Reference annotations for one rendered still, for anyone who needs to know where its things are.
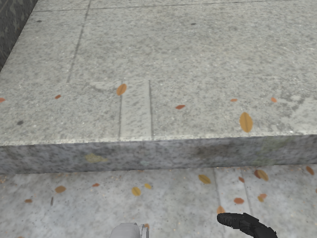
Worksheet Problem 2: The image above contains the robot right hand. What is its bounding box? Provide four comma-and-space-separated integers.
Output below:
217, 212, 277, 238

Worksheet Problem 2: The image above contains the left robot thigh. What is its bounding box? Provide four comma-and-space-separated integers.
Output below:
109, 222, 150, 238

